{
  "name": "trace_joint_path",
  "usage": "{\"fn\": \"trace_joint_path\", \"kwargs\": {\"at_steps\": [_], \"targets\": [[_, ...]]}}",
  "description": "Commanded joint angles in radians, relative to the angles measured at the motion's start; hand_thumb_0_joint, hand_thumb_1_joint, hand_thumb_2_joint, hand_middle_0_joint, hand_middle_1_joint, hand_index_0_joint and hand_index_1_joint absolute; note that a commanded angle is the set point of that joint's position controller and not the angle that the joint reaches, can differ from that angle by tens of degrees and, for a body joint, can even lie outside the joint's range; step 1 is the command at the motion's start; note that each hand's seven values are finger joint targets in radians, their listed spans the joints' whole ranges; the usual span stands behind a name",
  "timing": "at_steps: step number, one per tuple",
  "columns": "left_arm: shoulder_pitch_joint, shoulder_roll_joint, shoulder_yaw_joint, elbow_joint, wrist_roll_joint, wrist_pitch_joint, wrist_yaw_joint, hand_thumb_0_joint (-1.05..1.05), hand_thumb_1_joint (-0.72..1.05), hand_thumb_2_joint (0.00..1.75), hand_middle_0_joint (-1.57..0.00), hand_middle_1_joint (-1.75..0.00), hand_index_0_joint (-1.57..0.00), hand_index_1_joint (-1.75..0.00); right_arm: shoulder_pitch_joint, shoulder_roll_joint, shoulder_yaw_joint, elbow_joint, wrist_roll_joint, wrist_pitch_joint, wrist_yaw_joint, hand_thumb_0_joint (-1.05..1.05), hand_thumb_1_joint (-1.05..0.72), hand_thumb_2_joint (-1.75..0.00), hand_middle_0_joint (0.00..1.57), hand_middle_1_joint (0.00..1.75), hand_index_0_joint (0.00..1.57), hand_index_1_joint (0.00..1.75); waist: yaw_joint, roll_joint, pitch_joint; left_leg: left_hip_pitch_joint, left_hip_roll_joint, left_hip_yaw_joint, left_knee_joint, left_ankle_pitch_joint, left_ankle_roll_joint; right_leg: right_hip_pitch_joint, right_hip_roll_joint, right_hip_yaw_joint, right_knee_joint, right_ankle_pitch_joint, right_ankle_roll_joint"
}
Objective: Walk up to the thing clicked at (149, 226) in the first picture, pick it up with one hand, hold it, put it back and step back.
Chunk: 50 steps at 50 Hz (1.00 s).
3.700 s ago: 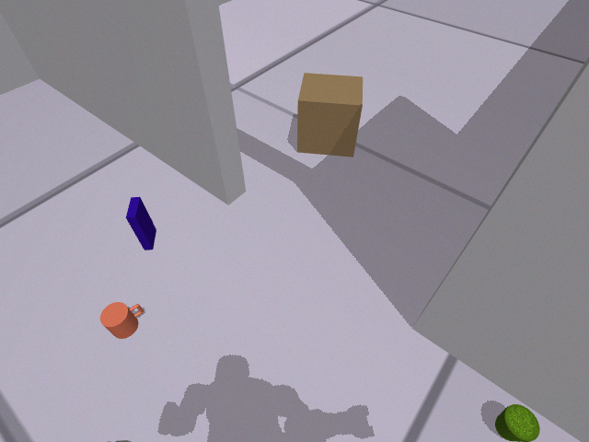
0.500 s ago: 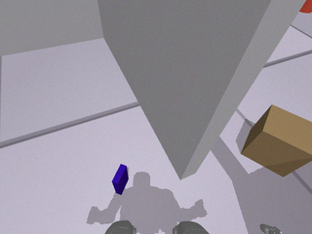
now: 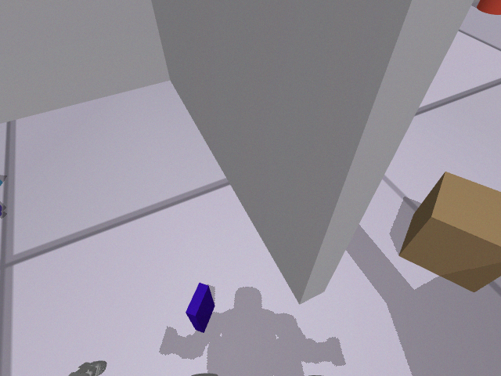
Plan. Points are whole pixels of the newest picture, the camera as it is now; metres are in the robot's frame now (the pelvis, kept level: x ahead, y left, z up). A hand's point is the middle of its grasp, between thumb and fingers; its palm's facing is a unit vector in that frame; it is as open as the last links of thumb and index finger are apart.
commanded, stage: walk up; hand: left
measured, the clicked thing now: (201, 308) +0.40 +0.21 -0.66
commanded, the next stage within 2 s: stand in 1.00 s
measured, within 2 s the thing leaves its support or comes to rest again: neither
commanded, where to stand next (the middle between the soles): +0.07 +0.00 m, yaw +0 degrees
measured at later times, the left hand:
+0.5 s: hand out of the picture +0.10 +0.25 -0.14, palm faces -0.01 -0.94 -0.34, open 7.4 cm
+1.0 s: hand out of the picture +0.11 +0.25 -0.14, palm faces -0.01 -0.94 -0.34, open 7.4 cm
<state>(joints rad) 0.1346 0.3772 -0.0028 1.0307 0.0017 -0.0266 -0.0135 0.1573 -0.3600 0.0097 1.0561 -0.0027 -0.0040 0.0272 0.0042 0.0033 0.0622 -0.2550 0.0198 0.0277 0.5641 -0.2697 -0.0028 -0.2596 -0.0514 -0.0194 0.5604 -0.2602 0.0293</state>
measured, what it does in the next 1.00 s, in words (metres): stands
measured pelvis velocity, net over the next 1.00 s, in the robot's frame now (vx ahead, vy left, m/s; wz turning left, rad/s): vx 0.03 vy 0.00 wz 0.01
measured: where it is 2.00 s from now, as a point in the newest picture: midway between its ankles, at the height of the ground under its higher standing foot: outside the picture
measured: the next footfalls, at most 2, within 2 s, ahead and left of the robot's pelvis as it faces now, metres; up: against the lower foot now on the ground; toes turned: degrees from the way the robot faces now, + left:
none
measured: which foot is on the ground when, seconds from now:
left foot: down 0.00-1.00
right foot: down 0.00-1.00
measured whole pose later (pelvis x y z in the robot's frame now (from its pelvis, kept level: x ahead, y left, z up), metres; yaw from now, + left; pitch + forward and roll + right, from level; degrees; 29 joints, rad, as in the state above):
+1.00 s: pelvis +0.03 +0.00 +0.02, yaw +1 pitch -2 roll +0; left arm 0.08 0.35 0.01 1.16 0.01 -0.01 -0.01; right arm 0.09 -0.35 -0.01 1.16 -0.01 0.00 0.02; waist 0.00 0.00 0.04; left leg -0.11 0.01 0.02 0.33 -0.18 -0.01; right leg -0.11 -0.05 -0.04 0.32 -0.18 0.04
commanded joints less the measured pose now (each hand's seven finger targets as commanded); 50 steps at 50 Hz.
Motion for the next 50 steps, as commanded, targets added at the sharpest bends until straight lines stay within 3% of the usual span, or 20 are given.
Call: {"fn": "trace_joint_path", "kwargs": {"at_steps": [1, 3, 9, 13, 21, 24, 30, 40, 50], "targets": [[-0.035, 0.216, 0.045, -0.014, -0.008, -0.024, 0.02, 0.0, 0.9, 0.9, -0.2, -0.3, -0.2, -0.3, -0.082, -0.23, -0.049, -0.032, 0.003, -0.037, -0.02, 0.0, -0.9, -0.9, 0.2, 0.3, 0.2, 0.3, 0.018, 0.029, -0.092, 0.027, 0.107, -0.139, -0.193, 0.129, 0.048, 0.087, -0.07, 0.078, -0.132, 0.125, -0.068], [-0.056, 0.217, 0.043, 0.001, -0.006, -0.023, 0.02, 0.0, 0.9, 0.9, -0.2, -0.3, -0.2, -0.3, -0.088, -0.228, -0.049, -0.018, 0.006, -0.036, -0.021, 0.0, -0.9, -0.9, 0.2, 0.3, 0.2, 0.3, 0.013, 0.01, -0.105, 0.054, 0.105, -0.123, -0.193, 0.168, 0.045, 0.109, -0.077, 0.077, -0.156, 0.163, -0.064], [-0.106, 0.206, 0.038, 0.039, -0.003, -0.018, 0.018, 0.0, 0.9, 0.9, -0.2, -0.3, -0.2, -0.3, -0.106, -0.22, -0.053, 0.025, 0.003, -0.027, -0.022, 0.0, -0.9, -0.9, 0.2, 0.3, 0.2, 0.3, -0.001, 0.013, -0.077, 0.065, 0.1, -0.116, -0.254, 0.11, 0.033, 0.117, -0.08, 0.076, -0.228, 0.11, -0.055], [-0.122, 0.205, 0.04, 0.053, 0.002, -0.017, 0.016, 0.0, 0.9, 0.9, -0.2, -0.3, -0.2, -0.3, -0.116, -0.218, -0.051, 0.039, 0.0, -0.027, -0.023, 0.0, -0.9, -0.9, 0.2, 0.3, 0.2, 0.3, -0.003, 0.005, -0.094, 0.08, 0.097, -0.106, -0.266, 0.125, 0.029, 0.141, -0.086, 0.074, -0.25, 0.135, -0.049], [-0.118, 0.201, 0.042, 0.078, 0.004, -0.017, 0.018, 0.0, 0.9, 0.9, -0.2, -0.3, -0.2, -0.3, -0.133, -0.216, -0.054, 0.047, 0.001, -0.024, -0.025, 0.0, -0.9, -0.9, 0.2, 0.3, 0.2, 0.3, -0.002, -0.005, -0.11, 0.152, 0.103, -0.095, -0.261, 0.228, 0.027, 0.139, -0.091, 0.061, -0.267, 0.205, -0.04], [-0.129, 0.197, 0.041, 0.079, 0.004, -0.015, 0.018, 0.0, 0.9, 0.9, -0.2, -0.3, -0.2, -0.3, -0.13, -0.212, -0.053, 0.051, -0.001, -0.021, -0.025, 0.0, -0.9, -0.9, 0.2, 0.3, 0.2, 0.3, -0.007, 0.003, -0.084, 0.129, 0.097, -0.095, -0.28, 0.177, 0.022, 0.131, -0.088, 0.065, -0.283, 0.168, -0.035], [-0.115, 0.194, 0.043, 0.085, 0.006, -0.015, 0.019, 0.0, 0.9, 0.9, -0.2, -0.3, -0.2, -0.3, -0.134, -0.21, -0.055, 0.052, 0.0, -0.018, -0.024, 0.0, -0.9, -0.9, 0.2, 0.3, 0.2, 0.3, -0.004, 0.005, -0.082, 0.134, 0.096, -0.099, -0.287, 0.175, 0.021, 0.136, -0.084, 0.065, -0.293, 0.151, -0.033], [-0.107, 0.19, 0.047, 0.081, 0.007, -0.013, 0.022, 0.0, 0.9, 0.9, -0.2, -0.3, -0.2, -0.3, -0.125, -0.202, -0.056, 0.048, -0.001, -0.018, -0.027, 0.0, -0.9, -0.9, 0.2, 0.3, 0.2, 0.3, -0.003, -0.001, -0.11, 0.159, 0.102, -0.097, -0.285, 0.25, 0.02, 0.169, -0.088, 0.051, -0.277, 0.225, -0.03], [-0.101, 0.188, 0.044, 0.069, 0.006, -0.005, 0.026, 0.0, 0.9, 0.9, -0.2, -0.3, -0.2, -0.3, -0.136, -0.193, -0.054, 0.036, -0.006, -0.02, -0.032, 0.0, -0.9, -0.9, 0.2, 0.3, 0.2, 0.3, -0.007, -0.013, -0.082, 0.142, 0.116, -0.107, -0.306, 0.248, 0.012, 0.154, -0.088, 0.049, -0.278, 0.189, -0.033]]}}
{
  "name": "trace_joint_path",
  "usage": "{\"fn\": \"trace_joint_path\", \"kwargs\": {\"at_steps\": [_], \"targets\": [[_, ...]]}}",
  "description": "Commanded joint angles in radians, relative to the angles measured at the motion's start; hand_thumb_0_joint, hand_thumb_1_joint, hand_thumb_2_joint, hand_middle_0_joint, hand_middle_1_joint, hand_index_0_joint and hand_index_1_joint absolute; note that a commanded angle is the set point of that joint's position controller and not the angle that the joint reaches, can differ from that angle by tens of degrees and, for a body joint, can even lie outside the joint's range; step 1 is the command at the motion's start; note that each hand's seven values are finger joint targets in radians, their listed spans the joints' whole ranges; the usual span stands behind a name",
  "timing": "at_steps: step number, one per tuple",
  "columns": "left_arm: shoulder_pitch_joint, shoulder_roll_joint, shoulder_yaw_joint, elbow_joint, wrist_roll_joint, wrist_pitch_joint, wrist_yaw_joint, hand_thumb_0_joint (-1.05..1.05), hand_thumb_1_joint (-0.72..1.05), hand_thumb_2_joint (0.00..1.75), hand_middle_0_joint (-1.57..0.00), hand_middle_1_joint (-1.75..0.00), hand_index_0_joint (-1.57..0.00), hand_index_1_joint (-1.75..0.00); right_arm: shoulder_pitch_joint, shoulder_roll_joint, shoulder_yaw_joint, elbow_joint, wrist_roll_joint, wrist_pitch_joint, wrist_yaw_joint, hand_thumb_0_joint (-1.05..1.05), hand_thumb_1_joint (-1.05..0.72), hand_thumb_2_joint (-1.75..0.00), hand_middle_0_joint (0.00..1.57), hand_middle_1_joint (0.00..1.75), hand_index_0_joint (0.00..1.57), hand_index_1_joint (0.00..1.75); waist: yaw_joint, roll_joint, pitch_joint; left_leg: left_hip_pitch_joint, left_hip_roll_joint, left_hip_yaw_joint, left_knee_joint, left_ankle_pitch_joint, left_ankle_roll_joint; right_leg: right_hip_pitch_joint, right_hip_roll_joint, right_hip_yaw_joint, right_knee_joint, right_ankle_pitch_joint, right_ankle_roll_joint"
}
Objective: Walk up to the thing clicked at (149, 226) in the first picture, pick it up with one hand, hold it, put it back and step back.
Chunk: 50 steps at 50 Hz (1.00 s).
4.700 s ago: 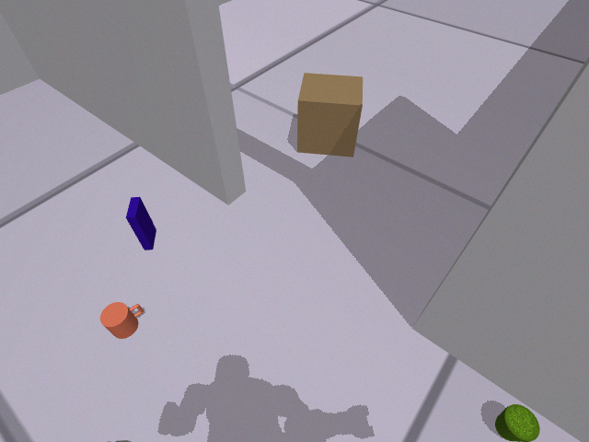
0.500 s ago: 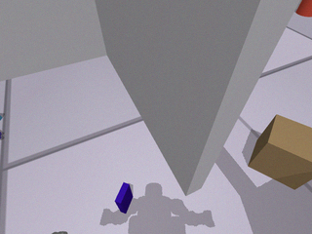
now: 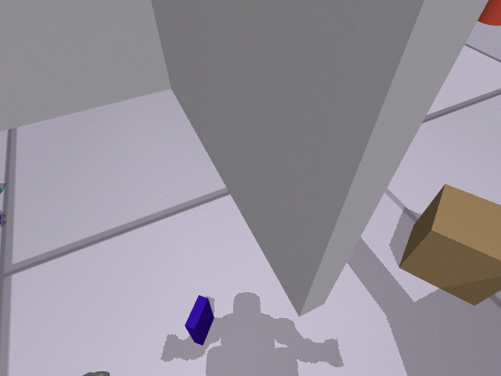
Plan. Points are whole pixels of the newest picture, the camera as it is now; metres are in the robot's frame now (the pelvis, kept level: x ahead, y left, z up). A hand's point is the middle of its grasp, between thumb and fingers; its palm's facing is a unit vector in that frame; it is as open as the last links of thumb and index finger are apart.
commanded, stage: stand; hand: left
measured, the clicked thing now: (200, 321) +0.38 +0.20 -0.67
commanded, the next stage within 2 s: none
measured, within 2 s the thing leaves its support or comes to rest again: neither
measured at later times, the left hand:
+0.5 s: hand out of the picture +0.08 +0.24 -0.16, palm faces -0.03 -0.94 -0.33, open 7.4 cm
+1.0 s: hand out of the picture +0.08 +0.24 -0.16, palm faces -0.03 -0.94 -0.34, open 7.4 cm
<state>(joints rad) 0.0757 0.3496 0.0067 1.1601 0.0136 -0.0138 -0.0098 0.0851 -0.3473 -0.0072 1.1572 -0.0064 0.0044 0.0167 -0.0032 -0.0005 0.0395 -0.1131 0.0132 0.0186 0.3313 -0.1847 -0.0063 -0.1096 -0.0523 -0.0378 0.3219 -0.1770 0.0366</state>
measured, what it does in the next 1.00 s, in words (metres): stands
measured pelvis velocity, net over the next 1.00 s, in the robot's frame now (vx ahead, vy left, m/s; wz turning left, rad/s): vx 0.00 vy -0.02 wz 0.00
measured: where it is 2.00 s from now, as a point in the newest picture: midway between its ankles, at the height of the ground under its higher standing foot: outside the picture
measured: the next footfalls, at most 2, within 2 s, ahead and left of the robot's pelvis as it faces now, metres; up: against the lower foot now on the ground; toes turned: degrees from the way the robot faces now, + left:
none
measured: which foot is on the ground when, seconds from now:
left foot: down 0.00-1.00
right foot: down 0.00-1.00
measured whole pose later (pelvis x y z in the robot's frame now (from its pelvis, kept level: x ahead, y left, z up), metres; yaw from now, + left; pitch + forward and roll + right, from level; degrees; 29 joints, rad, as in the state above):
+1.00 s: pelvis +0.00 -0.02 +0.00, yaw +0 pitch -2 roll +0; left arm 0.11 0.35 0.00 1.13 0.01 -0.01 -0.01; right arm 0.10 -0.35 0.00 1.14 -0.01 0.00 0.01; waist 0.00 0.00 0.04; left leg -0.10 0.04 0.01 0.31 -0.18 -0.03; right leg -0.10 -0.03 -0.05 0.31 -0.18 0.01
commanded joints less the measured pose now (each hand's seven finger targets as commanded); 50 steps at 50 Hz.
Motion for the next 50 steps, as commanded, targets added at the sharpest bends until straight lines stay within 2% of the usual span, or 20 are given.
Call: {"fn": "trace_joint_path", "kwargs": {"at_steps": [1, 5, 7, 10, 13, 16, 23, 25, 27, 34, 37, 38, 39, 44, 50], "targets": [[-0.044, 0.213, 0.036, -0.062, -0.007, -0.016, 0.021, 0.0, 0.9, 0.9, -0.2, -0.3, -0.2, -0.3, -0.057, -0.215, -0.038, -0.063, -0.003, -0.031, -0.023, 0.0, -0.9, -0.9, 0.2, 0.3, 0.2, 0.3, -0.002, 0.005, -0.066, 0.0, 0.124, -0.095, -0.076, 0.166, 0.015, 0.013, -0.091, 0.075, -0.039, 0.109, -0.043], [-0.04, 0.214, 0.036, -0.067, -0.008, -0.018, 0.02, 0.0, 0.9, 0.9, -0.2, -0.3, -0.2, -0.3, -0.051, -0.214, -0.036, -0.061, -0.003, -0.036, -0.023, 0.0, -0.9, -0.9, 0.2, 0.3, 0.2, 0.3, -0.001, 0.013, -0.084, 0.014, 0.126, -0.09, -0.07, 0.228, 0.012, 0.037, -0.097, 0.076, -0.03, 0.159, -0.045], [-0.033, 0.214, 0.036, -0.068, -0.01, -0.016, 0.018, 0.0, 0.9, 0.9, -0.2, -0.3, -0.2, -0.3, -0.055, -0.219, -0.036, -0.062, -0.003, -0.037, -0.024, 0.0, -0.9, -0.9, 0.2, 0.3, 0.2, 0.3, 0.001, 0.03, -0.083, 0.006, 0.122, -0.087, -0.075, 0.194, 0.011, 0.042, -0.096, 0.078, -0.039, 0.141, -0.044], [-0.032, 0.208, 0.032, -0.07, -0.005, -0.016, 0.018, 0.0, 0.9, 0.9, -0.2, -0.3, -0.2, -0.3, -0.062, -0.218, -0.035, -0.063, 0.001, -0.037, -0.024, 0.0, -0.9, -0.9, 0.2, 0.3, 0.2, 0.3, 0.001, 0.016, -0.09, 0.023, 0.128, -0.089, -0.069, 0.223, 0.012, 0.036, -0.096, 0.073, -0.04, 0.163, -0.043], [-0.032, 0.213, 0.031, -0.074, -0.008, -0.018, 0.018, 0.0, 0.9, 0.9, -0.2, -0.3, -0.2, -0.3, -0.059, -0.213, -0.034, -0.062, -0.001, -0.037, -0.023, 0.0, -0.9, -0.9, 0.2, 0.3, 0.2, 0.3, -0.001, 0.012, -0.084, 0.02, 0.126, -0.088, -0.07, 0.209, 0.007, 0.037, -0.097, 0.075, -0.044, 0.156, -0.046], [-0.029, 0.219, 0.032, -0.074, -0.006, -0.017, 0.018, 0.0, 0.9, 0.9, -0.2, -0.3, -0.2, -0.3, -0.058, -0.209, -0.033, -0.061, -0.002, -0.033, -0.022, 0.0, -0.9, -0.9, 0.2, 0.3, 0.2, 0.3, -0.002, 0.003, -0.066, -0.001, 0.121, -0.089, -0.079, 0.145, 0.008, 0.024, -0.094, 0.074, -0.059, 0.103, -0.043], [-0.023, 0.213, 0.031, -0.08, -0.007, -0.016, 0.017, 0.0, 0.9, 0.9, -0.2, -0.3, -0.2, -0.3, -0.045, -0.219, -0.035, -0.059, -0.004, -0.032, -0.021, 0.0, -0.9, -0.9, 0.2, 0.3, 0.2, 0.3, -0.005, 0.024, -0.076, 0.006, 0.12, -0.081, -0.071, 0.119, 0.011, 0.02, -0.098, 0.086, -0.064, 0.097, -0.049], [-0.017, 0.217, 0.031, -0.081, -0.005, -0.019, 0.017, 0.0, 0.9, 0.9, -0.2, -0.3, -0.2, -0.3, -0.053, -0.216, -0.036, -0.063, -0.003, -0.032, -0.019, 0.0, -0.9, -0.9, 0.2, 0.3, 0.2, 0.3, -0.001, 0.011, -0.084, 0.017, 0.124, -0.083, -0.065, 0.14, 0.013, 0.02, -0.099, 0.084, -0.062, 0.116, -0.048], [-0.022, 0.224, 0.034, -0.079, -0.007, -0.018, 0.018, 0.0, 0.9, 0.9, -0.2, -0.3, -0.2, -0.3, -0.044, -0.205, -0.032, -0.06, -0.004, -0.031, -0.019, 0.0, -0.9, -0.9, 0.2, 0.3, 0.2, 0.3, -0.003, -0.007, -0.059, -0.006, 0.117, -0.086, -0.074, 0.118, 0.008, 0.013, -0.094, 0.083, -0.063, 0.09, -0.046], [-0.015, 0.22, 0.033, -0.078, -0.008, -0.016, 0.017, 0.0, 0.9, 0.9, -0.2, -0.3, -0.2, -0.3, -0.039, -0.206, -0.032, -0.062, -0.003, -0.031, -0.02, 0.0, -0.9, -0.9, 0.2, 0.3, 0.2, 0.3, -0.002, -0.009, -0.06, -0.001, 0.119, -0.087, -0.072, 0.122, 0.008, 0.011, -0.091, 0.083, -0.059, 0.085, -0.05], [-0.008, 0.221, 0.034, -0.081, -0.007, -0.016, 0.016, 0.0, 0.9, 0.9, -0.2, -0.3, -0.2, -0.3, -0.034, -0.21, -0.031, -0.061, -0.003, -0.033, -0.021, 0.0, -0.9, -0.9, 0.2, 0.3, 0.2, 0.3, 0.001, 0.008, -0.073, 0.015, 0.123, -0.087, -0.068, 0.156, 0.007, 0.018, -0.093, 0.085, -0.053, 0.123, -0.053], [-0.004, 0.213, 0.032, -0.08, -0.007, -0.017, 0.016, 0.0, 0.9, 0.9, -0.2, -0.3, -0.2, -0.3, -0.036, -0.215, -0.031, -0.061, -0.004, -0.034, -0.021, 0.0, -0.9, -0.9, 0.2, 0.3, 0.2, 0.3, 0.003, 0.022, -0.063, 0.003, 0.119, -0.085, -0.068, 0.139, 0.009, 0.015, -0.094, 0.087, -0.063, 0.115, -0.049], [-0.008, 0.224, 0.034, -0.082, -0.004, -0.017, 0.019, 0.0, 0.9, 0.9, -0.2, -0.3, -0.2, -0.3, -0.035, -0.209, -0.033, -0.065, -0.004, -0.032, -0.021, 0.0, -0.9, -0.9, 0.2, 0.3, 0.2, 0.3, 0.0, -0.012, -0.07, 0.007, 0.124, -0.091, -0.068, 0.151, 0.009, 0.022, -0.091, 0.077, -0.052, 0.119, -0.052], [-0.007, 0.221, 0.032, -0.084, -0.006, -0.018, 0.018, 0.0, 0.9, 0.9, -0.2, -0.3, -0.2, -0.3, -0.034, -0.212, -0.031, -0.066, -0.004, -0.031, -0.022, 0.0, -0.9, -0.9, 0.2, 0.3, 0.2, 0.3, 0.002, 0.0, -0.074, 0.021, 0.127, -0.084, -0.057, 0.179, 0.01, 0.021, -0.095, 0.084, -0.052, 0.155, -0.053], [-0.002, 0.222, 0.032, -0.083, -0.007, -0.016, 0.018, 0.0, 0.9, 0.9, -0.2, -0.3, -0.2, -0.3, -0.033, -0.211, -0.029, -0.069, -0.002, -0.031, -0.023, 0.0, -0.9, -0.9, 0.2, 0.3, 0.2, 0.3, 0.004, 0.007, -0.057, 0.02, 0.128, -0.085, -0.066, 0.151, 0.009, 0.01, -0.092, 0.085, -0.058, 0.126, -0.053]]}}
